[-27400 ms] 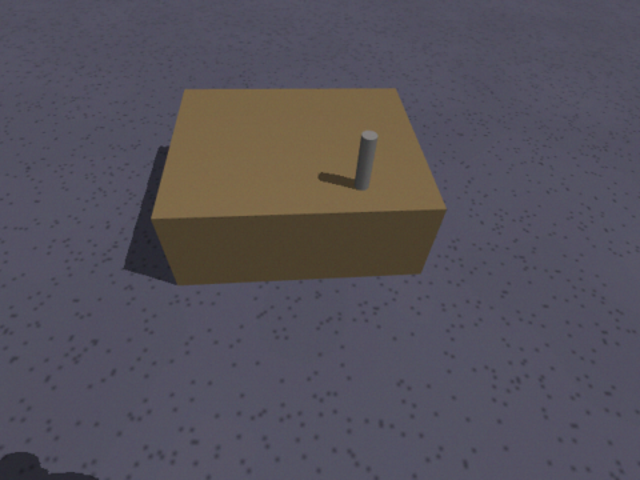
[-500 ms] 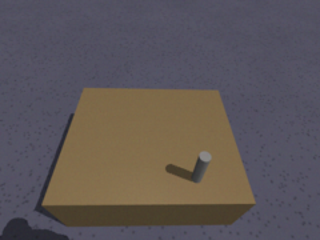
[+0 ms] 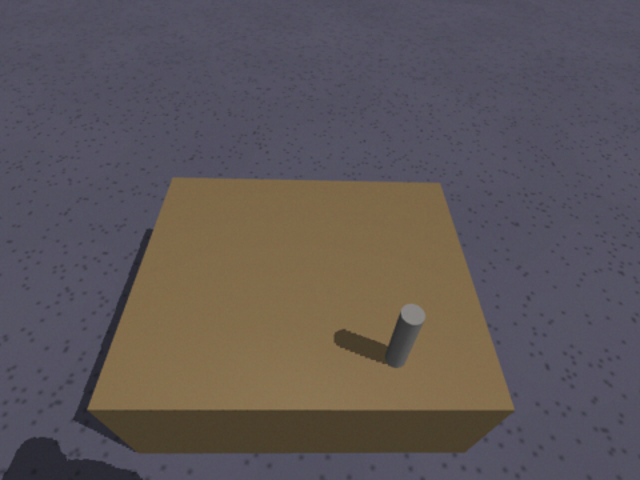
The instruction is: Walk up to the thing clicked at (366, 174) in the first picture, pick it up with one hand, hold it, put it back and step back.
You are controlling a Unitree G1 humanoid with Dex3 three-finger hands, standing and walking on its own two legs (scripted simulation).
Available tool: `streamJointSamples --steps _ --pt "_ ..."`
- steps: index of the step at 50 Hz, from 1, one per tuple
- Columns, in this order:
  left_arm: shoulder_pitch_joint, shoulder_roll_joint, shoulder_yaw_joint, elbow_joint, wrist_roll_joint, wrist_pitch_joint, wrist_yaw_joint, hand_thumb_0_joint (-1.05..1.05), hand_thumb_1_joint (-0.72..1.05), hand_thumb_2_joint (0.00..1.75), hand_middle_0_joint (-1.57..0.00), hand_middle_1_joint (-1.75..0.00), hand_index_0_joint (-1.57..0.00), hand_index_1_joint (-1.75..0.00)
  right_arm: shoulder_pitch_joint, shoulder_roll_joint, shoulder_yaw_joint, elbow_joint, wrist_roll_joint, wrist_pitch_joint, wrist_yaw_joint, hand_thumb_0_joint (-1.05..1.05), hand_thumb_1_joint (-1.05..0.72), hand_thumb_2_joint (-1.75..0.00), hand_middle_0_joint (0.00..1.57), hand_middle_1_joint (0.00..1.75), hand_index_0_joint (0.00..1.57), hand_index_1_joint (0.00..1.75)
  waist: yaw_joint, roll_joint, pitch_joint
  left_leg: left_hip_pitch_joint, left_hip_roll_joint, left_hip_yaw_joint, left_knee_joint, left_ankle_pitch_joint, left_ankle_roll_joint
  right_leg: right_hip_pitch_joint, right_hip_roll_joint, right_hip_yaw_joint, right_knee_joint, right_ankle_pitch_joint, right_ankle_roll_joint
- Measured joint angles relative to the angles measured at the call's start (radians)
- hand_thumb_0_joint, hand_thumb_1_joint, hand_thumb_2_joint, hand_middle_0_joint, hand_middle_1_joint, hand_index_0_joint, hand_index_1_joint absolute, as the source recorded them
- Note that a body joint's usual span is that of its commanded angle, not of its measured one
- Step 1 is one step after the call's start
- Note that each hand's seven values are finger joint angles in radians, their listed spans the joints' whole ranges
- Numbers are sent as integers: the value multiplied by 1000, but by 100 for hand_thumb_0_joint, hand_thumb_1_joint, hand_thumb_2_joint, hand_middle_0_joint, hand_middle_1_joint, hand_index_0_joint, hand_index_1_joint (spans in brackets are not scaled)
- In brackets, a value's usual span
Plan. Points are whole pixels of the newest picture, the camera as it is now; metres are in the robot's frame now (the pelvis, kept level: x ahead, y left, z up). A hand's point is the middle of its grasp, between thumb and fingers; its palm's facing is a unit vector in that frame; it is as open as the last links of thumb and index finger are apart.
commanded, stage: stand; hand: right
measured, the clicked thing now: (403, 338) +0.48 -0.21 -0.32
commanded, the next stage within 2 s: step back in 0.70 s
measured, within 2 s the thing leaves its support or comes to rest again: neither
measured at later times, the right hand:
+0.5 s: hand out of the picture +0.06 -0.25 -0.16, palm faces -0.02 +0.94 -0.33, open 7.4 cm
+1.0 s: hand out of the picture +0.04 -0.26 -0.17, palm faces -0.01 +0.91 -0.42, open 7.4 cm
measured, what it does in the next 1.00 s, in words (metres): shifts its weight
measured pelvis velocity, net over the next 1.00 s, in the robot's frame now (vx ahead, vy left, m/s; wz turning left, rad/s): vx -0.04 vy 0.03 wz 0.01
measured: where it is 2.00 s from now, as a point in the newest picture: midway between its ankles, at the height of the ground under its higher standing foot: outside the picture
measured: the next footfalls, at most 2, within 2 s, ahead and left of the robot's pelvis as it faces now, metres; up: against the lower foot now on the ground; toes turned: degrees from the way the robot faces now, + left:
right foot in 1.36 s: -0.09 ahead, -0.08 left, +0.00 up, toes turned +0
left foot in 1.68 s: -0.14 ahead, +0.17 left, +0.00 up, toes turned -2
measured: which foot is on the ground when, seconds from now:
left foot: down 0.00-1.00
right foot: down 0.00-1.00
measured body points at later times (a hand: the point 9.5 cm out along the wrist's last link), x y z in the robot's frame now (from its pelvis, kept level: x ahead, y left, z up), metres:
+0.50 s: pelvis +0.00 +0.00 +0.00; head +0.01 +0.00 +0.45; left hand +0.07 +0.30 -0.13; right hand +0.06 -0.30 -0.14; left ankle -0.02 +0.13 -0.75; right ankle +0.02 -0.12 -0.75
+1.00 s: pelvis -0.04 +0.03 -0.03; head +0.03 +0.04 +0.42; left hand +0.10 +0.34 -0.15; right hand +0.04 -0.30 -0.14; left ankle -0.06 +0.14 -0.75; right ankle +0.02 -0.12 -0.75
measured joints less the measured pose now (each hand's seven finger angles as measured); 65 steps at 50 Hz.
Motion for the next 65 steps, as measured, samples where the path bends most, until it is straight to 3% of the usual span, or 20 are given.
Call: streamJointSamples --steps 36,40,43,47,49,50,52,54,57,60,65 --pt "3 1 4 -23 -6 2 -3 1 91 90 -20 -30 -21 -30 -6 -3 -1 -9 4 3 5 1 -91 -90 20 30 20 29 0 2 3 -14 6 -3 11 -11 -3 -12 5 -4 8 -10 -4" --pt "-21 10 37 -77 -16 13 1 1 91 90 -20 -30 -21 -30 -37 -20 -18 -55 20 21 9 1 -91 -90 21 30 20 30 -2 10 55 -95 10 -8 128 -50 6 -72 9 -6 80 -28 -9" --pt "-46 19 49 -120 -12 27 3 1 91 90 -20 -30 -21 -30 -57 -41 -33 -95 24 36 9 1 -91 -90 21 30 20 30 -4 14 93 -181 0 -19 267 -75 37 -119 3 -6 134 -38 -9" --pt "-74 34 55 -176 11 45 8 1 91 90 -20 -30 -21 -30 -53 -60 -51 -151 22 52 13 1 -91 -90 20 30 20 29 -6 -10 117 -265 -55 -41 490 -254 76 -192 -27 16 213 -51 0" --pt "-90 46 55 -200 14 53 11 1 91 90 -20 -30 -21 -30 -32 -65 -56 -173 19 46 13 1 -91 -90 20 30 20 29 -16 -22 115 -247 -54 -38 439 -203 79 -232 -40 18 261 -64 15" --pt "-97 49 54 -213 12 59 11 1 91 90 -20 -30 -21 -30 -17 -71 -59 -182 13 41 13 1 -91 -90 20 30 20 29 -21 -19 110 -227 -46 -41 374 -150 67 -259 -40 15 296 -77 16" --pt "-125 62 60 -237 5 69 17 1 91 90 -20 -30 -21 -30 -3 -59 -65 -181 -7 35 10 1 -91 -90 20 30 20 29 -19 -46 131 -235 -62 -34 384 -186 53 -310 -15 84 420 -189 -12" --pt "-134 66 66 -249 5 75 28 1 91 90 -20 -30 -21 -30 11 -43 -56 -181 -12 39 12 1 -91 -90 20 30 20 29 -26 -54 143 -246 -60 -39 390 -176 59 -345 66 162 593 -342 -26" --pt "-117 65 65 -257 -3 73 33 1 91 90 -20 -30 -20 -30 28 -21 -47 -186 -18 42 1 1 -91 -90 21 30 20 30 -25 -57 139 -244 -48 -32 343 -136 65 -369 135 183 791 -372 -27" --pt "-83 55 64 -265 -3 71 27 1 91 90 -20 -30 -20 -30 32 -13 -44 -212 -17 36 -12 1 -91 -90 21 30 20 30 -25 -46 143 -241 -37 -20 312 -109 70 -331 135 156 805 -372 -6" --pt "-35 43 64 -277 1 69 16 1 91 90 -20 -30 -21 -30 23 -16 -38 -260 -8 29 -18 1 -91 -90 21 30 21 30 -24 -29 151 -265 -27 10 324 -93 66 -218 84 115 575 -344 3"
